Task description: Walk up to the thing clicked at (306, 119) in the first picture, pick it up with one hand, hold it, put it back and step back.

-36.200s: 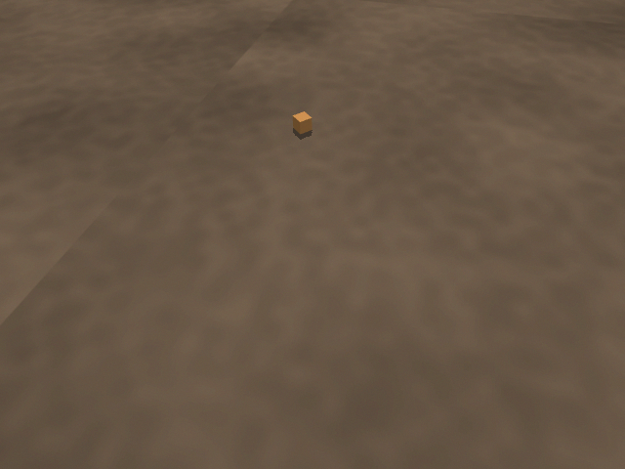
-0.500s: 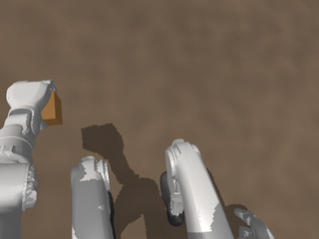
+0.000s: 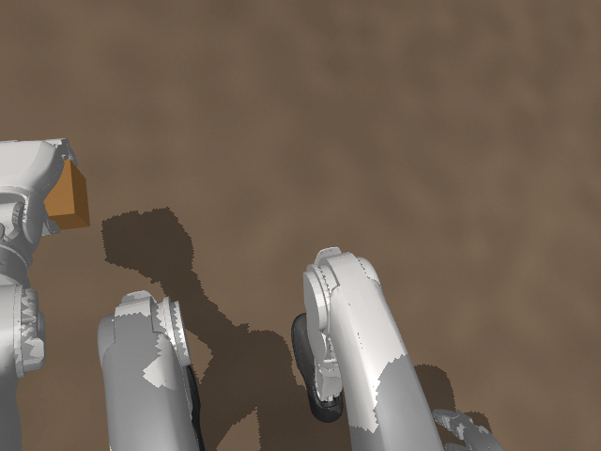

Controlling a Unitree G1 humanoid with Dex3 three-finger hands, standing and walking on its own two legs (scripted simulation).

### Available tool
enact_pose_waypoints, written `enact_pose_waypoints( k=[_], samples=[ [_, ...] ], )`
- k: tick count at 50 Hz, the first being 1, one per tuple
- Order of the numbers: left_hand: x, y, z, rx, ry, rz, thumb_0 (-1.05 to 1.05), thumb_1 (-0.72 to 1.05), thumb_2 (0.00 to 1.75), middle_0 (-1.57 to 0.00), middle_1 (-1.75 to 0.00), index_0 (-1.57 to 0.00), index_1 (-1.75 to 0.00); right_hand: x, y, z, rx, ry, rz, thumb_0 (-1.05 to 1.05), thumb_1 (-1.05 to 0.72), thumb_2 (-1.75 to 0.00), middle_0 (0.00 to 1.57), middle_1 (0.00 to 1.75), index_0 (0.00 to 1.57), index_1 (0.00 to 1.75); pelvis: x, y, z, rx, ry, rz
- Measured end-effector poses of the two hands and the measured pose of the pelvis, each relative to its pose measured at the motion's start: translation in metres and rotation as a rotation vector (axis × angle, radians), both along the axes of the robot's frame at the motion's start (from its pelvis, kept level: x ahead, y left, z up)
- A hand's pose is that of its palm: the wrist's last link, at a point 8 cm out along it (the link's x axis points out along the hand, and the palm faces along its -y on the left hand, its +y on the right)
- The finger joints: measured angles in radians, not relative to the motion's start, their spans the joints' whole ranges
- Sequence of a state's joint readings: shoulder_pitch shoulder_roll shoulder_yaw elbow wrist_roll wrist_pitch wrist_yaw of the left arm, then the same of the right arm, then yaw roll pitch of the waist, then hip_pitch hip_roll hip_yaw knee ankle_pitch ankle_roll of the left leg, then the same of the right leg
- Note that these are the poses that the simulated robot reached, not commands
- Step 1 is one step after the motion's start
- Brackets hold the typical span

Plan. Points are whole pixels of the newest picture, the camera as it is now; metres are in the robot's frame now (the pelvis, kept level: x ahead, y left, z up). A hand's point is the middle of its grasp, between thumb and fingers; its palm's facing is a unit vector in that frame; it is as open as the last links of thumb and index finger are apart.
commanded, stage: crouch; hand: left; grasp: from above
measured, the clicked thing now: (50, 197) +0.48 +0.26 -0.20
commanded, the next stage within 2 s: lower in 0.02 s
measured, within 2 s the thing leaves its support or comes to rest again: neither
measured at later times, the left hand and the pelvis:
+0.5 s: hand (55, 201) +0.48 +0.26 -0.23, palm faces -0.48 -0.03 -0.88, open 10.8 cm; pelvis +0.00 +0.00 -0.03, yaw -2 degrees
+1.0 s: hand (64, 203) +0.49 +0.26 -0.27, palm faces -0.47 -0.05 -0.88, open 10.8 cm; pelvis +0.00 +0.01 -0.05, yaw -5 degrees
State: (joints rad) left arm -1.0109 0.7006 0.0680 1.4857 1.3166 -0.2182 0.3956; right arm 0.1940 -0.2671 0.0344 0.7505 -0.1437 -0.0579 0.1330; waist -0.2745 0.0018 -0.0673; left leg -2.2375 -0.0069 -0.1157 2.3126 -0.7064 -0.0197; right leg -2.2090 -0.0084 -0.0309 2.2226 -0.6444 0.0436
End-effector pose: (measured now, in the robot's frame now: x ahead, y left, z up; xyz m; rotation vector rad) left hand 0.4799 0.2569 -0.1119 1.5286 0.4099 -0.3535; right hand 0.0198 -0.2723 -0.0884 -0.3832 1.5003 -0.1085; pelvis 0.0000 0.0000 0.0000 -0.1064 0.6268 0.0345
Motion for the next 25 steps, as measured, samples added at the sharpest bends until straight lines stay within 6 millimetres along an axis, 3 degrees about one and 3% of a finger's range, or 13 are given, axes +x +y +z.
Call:
enact_pose_waypoints(
  k=[13,25],
  samples=[
    [0.006,0.003,-0.020,0.009,0.014,0.009,0.00,-0.17,0.73,-0.54,-0.80,-0.59,-0.73,-0.002,0.002,-0.011,0.005,0.011,0.024,0.00,-0.93,-0.90,0.20,0.30,0.20,0.30,0.000,0.000,-0.015,-0.009,-0.006,-0.003],
    [0.010,0.002,-0.056,-0.013,0.011,-0.004,0.00,-0.17,0.73,-0.54,-0.80,-0.59,-0.73,-0.009,0.001,-0.021,-0.006,0.043,0.046,0.00,-0.93,-0.90,0.20,0.30,0.20,0.30,0.001,0.001,-0.034,-0.029,-0.031,-0.017]
  ],
)
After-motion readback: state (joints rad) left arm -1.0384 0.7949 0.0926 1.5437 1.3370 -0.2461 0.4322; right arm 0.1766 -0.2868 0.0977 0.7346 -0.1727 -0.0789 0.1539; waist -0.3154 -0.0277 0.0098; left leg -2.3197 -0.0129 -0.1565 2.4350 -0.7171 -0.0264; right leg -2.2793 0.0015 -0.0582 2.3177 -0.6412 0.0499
